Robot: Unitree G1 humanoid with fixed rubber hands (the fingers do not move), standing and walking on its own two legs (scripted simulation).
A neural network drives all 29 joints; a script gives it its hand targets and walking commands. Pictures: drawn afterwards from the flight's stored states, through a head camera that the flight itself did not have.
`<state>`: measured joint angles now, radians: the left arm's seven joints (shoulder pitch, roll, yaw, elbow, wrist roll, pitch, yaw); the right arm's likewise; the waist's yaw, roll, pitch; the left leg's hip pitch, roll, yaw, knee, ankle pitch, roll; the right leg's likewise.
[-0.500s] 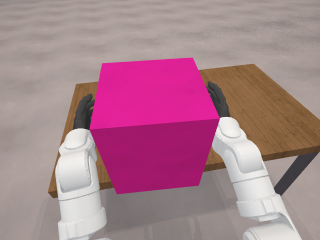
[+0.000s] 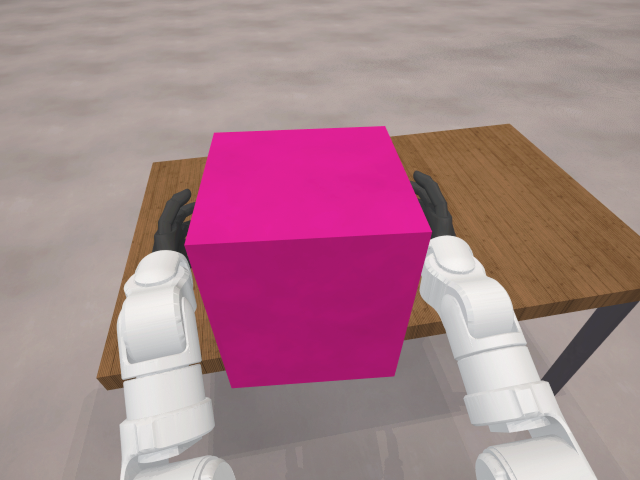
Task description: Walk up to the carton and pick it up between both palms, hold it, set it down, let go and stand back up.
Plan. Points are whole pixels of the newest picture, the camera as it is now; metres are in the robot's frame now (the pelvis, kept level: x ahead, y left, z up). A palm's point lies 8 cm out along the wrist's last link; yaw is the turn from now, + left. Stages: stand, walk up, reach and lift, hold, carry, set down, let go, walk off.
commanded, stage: hold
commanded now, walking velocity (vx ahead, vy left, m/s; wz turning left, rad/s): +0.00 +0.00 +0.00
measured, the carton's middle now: (307, 258) +0.37 +0.01 +0.13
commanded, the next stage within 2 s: none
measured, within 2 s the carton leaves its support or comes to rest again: neither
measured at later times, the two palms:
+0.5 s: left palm (173, 252) +0.34 +0.15 +0.18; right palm (442, 226) +0.35 -0.15 +0.18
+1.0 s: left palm (175, 255) +0.34 +0.16 +0.17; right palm (436, 236) +0.36 -0.14 +0.16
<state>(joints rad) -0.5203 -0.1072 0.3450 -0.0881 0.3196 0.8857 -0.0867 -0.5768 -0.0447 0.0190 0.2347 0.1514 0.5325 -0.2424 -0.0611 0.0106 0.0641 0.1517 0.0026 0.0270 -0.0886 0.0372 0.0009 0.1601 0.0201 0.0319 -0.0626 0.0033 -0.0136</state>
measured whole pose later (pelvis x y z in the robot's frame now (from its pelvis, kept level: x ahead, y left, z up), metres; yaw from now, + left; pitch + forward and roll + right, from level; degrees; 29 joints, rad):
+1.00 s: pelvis +0.00 +0.00 +0.00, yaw +0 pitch -6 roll +0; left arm -0.53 -0.11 0.35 -0.08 0.32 0.88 -0.09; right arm -0.58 -0.05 0.01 0.25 0.14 0.53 -0.24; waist -0.06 0.01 0.06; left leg 0.15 0.00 0.03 -0.09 0.04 0.00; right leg 0.16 0.02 0.03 -0.06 0.00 -0.01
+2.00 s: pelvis +0.00 +0.00 +0.00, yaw +0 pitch -6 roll +0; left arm -0.53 -0.12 0.35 -0.08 0.32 0.88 -0.08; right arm -0.59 -0.05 0.01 0.25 0.14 0.53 -0.24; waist -0.06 0.01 0.06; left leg 0.16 0.00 0.03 -0.09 0.03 0.00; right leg 0.16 0.02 0.03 -0.06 0.00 -0.01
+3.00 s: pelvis +0.01 +0.01 +0.00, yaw +0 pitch -1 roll +0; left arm -0.55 -0.12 0.35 0.07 0.33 0.72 -0.07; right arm -0.62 0.00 -0.08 0.34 0.01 0.43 -0.17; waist -0.08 0.02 -0.01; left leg 0.06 -0.02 0.03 -0.09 0.04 0.02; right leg 0.07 0.00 0.02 -0.07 0.01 0.00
